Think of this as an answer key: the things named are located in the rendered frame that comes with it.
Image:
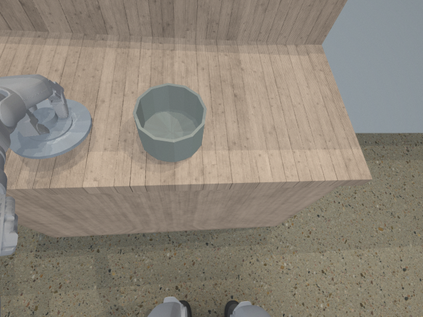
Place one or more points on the robot left shin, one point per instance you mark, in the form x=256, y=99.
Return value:
x=171, y=299

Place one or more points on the robot left upper arm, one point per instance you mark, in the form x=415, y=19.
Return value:
x=8, y=227

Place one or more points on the robot left forearm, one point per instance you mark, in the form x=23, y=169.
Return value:
x=12, y=110

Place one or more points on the pot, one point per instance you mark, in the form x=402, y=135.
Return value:
x=170, y=121

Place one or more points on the lid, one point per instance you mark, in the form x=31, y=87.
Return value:
x=65, y=135

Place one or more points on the left robot hand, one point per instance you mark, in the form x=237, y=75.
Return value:
x=33, y=89

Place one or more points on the robot right shin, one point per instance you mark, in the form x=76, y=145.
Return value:
x=244, y=303

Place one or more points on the knob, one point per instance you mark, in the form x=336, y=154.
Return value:
x=46, y=116

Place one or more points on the robot shin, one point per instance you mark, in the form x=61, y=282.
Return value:
x=171, y=299
x=244, y=303

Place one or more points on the table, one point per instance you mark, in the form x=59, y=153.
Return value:
x=277, y=136

